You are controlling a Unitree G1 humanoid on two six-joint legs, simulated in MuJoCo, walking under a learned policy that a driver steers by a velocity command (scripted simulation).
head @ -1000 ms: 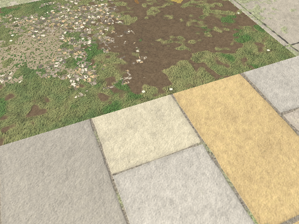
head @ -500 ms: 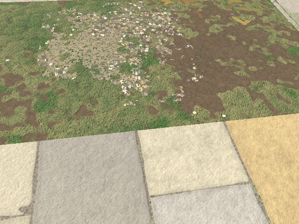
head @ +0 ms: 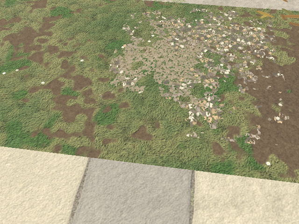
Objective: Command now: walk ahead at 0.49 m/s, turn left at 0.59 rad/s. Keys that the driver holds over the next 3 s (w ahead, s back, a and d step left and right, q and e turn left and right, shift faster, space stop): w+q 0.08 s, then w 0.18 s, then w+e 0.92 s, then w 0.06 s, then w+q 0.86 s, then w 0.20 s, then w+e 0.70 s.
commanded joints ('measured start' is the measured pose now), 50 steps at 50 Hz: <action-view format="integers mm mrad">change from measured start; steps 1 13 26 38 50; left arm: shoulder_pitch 29 169 164 -136 178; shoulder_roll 83 196 90 24 172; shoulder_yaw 23 45 23 5 73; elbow -21 69 55 -80 -88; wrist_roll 1 -35 -45 -26 -29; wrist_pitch -13 16 61 75 50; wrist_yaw -5 -10 -4 -49 -34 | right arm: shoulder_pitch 32 -305 -80 24 -136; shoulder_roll -33 -23 -55 -133 -117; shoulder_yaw -15 14 -21 -56 -19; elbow -83 -227 -126 -15 -135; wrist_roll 4 -7 -40 -32 13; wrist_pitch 5 -15 -66 -50 -112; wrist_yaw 5 50 38 -13 7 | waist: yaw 1 84 17 -55 89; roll -113 -87 75 -1 -64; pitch -44 41 -80 80 -182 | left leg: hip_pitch -179 -191 313 454 -383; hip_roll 123 92 265 289 60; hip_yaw -26 88 -45 263 -14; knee -5 -573 -1048 -1089 117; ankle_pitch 57 318 325 443 -53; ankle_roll -1 2 148 117 -18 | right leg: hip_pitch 160 267 -295 -429 512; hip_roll -281 -294 -179 -145 -306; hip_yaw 261 24 157 70 650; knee -269 -272 783 310 -138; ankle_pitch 7 120 -101 173 -71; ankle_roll -166 -150 16 -4 -321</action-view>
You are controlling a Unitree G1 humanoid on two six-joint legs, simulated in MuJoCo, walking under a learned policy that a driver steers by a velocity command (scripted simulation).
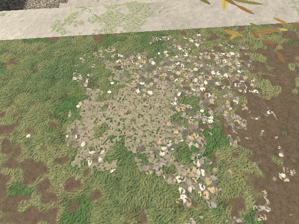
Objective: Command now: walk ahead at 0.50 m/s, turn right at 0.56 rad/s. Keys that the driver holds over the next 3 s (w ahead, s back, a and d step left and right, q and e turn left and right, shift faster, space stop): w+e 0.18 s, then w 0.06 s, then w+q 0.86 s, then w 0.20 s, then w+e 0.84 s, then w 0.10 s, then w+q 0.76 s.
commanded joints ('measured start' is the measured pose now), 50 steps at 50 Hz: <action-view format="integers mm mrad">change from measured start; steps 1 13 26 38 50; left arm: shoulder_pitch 116 220 101 -140 148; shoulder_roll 114 128 135 44 104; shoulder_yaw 32 24 -11 -27 16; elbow -43 -27 -87 -157 -102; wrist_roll -3 -2 1 26 24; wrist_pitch -22 -15 -65 -59 -55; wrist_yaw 9 57 38 43 46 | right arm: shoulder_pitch -84 -310 33 98 58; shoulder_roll -125 -49 -134 -168 -160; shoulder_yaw -20 4 -29 -35 -21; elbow -129 -200 -146 -116 -175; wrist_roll -15 -29 -14 1 -3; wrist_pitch -64 -24 -5 30 50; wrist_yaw -4 25 44 0 -5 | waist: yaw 43 93 -67 -61 83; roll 9 -91 55 84 -67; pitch -160 -73 -153 -77 -143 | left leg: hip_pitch -493 -287 372 7 -535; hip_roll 50 -16 223 38 -14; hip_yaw -124 -50 -606 -323 -176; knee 65 -621 -925 -949 68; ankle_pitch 123 636 160 488 69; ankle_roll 35 -30 315 232 26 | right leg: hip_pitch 504 264 -318 -31 585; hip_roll -292 -163 -86 -57 -404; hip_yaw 532 286 180 108 546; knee -362 -392 658 -57 -347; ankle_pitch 115 219 -179 275 -107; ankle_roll -205 -99 82 181 -83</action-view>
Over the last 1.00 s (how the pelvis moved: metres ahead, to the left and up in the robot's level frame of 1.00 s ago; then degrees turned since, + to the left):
0.53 0.03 -0.02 -13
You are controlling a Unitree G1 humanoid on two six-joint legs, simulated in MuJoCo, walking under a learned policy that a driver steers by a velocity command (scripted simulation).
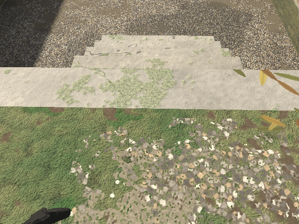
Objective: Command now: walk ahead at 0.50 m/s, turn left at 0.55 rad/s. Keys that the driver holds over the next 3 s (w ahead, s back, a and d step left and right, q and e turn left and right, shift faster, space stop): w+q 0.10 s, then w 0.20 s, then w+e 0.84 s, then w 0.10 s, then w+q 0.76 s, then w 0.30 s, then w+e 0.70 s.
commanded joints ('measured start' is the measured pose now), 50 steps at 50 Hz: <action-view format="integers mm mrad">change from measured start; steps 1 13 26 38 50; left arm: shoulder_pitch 164 210 202 4 323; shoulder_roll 111 190 160 55 248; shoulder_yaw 40 54 31 11 87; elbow -2 122 129 54 36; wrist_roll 2 -23 -34 -22 -21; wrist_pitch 11 11 33 77 59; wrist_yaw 5 -3 5 -30 -28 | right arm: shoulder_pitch -86 -319 -112 -106 -190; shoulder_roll -123 -16 -79 -130 -126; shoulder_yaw -31 10 -21 -55 -28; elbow -117 -187 -112 -2 -82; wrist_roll -14 -15 -33 -38 17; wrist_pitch -15 -27 -49 -71 -104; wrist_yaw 2 49 38 3 19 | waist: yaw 106 118 7 5 184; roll -93 -88 72 4 -144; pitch -16 51 -59 92 -253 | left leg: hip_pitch -466 -315 292 235 -527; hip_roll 133 153 365 344 84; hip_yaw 8 127 -121 285 52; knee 185 -347 -790 -930 364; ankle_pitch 107 468 329 524 -50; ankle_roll -27 -26 174 138 -40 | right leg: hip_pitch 412 290 -320 -291 739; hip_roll -343 -264 -170 -165 -363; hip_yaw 395 -9 74 20 729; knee -237 -346 697 256 -232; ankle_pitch -59 235 -181 219 -187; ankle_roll -171 -161 11 18 -361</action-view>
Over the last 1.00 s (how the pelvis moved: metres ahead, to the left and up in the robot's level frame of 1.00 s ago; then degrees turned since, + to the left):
0.57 -0.02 0.01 9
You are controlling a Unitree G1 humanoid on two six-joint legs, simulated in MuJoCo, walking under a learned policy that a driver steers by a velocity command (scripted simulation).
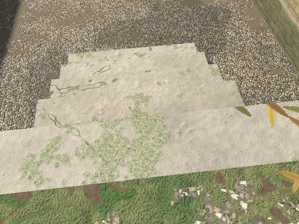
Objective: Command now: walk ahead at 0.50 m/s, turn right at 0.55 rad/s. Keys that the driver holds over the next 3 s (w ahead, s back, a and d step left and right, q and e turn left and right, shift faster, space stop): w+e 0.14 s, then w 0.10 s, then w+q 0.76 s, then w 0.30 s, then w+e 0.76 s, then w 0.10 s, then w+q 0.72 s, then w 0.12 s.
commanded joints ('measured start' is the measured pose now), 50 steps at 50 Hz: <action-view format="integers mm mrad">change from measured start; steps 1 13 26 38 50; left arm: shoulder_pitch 247 220 293 -47 335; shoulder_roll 180 136 105 -1 128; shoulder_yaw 53 28 -39 -107 -37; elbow -13 -2 70 -41 93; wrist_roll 4 8 126 99 70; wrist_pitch -30 -33 -91 -22 -69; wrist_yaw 9 55 -62 19 49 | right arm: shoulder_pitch -116 -287 345 116 125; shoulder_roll -116 -35 -147 -124 -39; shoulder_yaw -6 16 13 12 23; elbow -161 -176 -19 -19 -24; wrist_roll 27 -19 -84 -80 -79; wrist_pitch -83 -41 -33 -78 -68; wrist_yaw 11 26 33 98 94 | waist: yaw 121 95 -170 -34 153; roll -61 -76 153 33 -78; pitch -233 -61 -361 -42 -219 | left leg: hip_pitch -663 -372 683 -186 -712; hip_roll -12 -14 191 8 -108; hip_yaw -178 -108 -772 -356 -240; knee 299 -416 -688 -812 310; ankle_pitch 68 648 286 615 -1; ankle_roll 53 -18 463 330 60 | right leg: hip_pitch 720 285 -253 19 818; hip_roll -313 -135 113 -82 -482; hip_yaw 662 248 151 39 587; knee -391 -460 627 9 -363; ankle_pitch -74 196 -341 161 82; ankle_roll -243 -116 113 147 -249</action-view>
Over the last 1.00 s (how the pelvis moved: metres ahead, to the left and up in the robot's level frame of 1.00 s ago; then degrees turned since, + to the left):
0.51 0.03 -0.02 -10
